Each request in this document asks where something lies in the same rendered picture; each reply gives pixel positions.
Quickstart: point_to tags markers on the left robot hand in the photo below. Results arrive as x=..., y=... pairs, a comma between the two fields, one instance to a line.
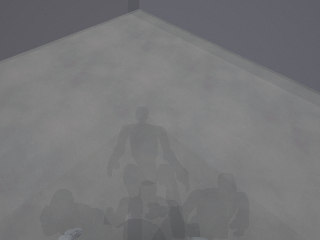
x=71, y=234

